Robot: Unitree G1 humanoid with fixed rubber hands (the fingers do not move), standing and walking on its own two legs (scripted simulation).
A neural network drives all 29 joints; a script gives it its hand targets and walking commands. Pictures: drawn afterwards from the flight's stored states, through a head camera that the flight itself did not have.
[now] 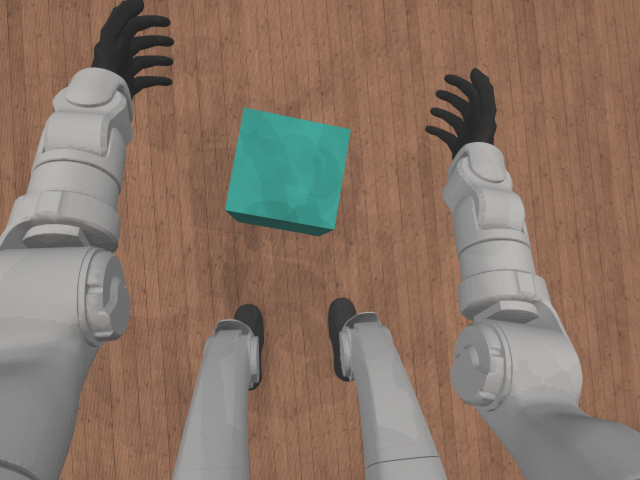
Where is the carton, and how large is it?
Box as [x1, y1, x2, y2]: [225, 108, 350, 235]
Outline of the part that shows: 244,108 225,210 237,221 315,235 320,235 333,229 350,129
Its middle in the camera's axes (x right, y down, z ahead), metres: -0.07 -0.13 +0.86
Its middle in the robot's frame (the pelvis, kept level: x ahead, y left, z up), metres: +0.51 -0.01 -0.53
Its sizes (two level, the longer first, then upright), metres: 0.210 0.200 0.250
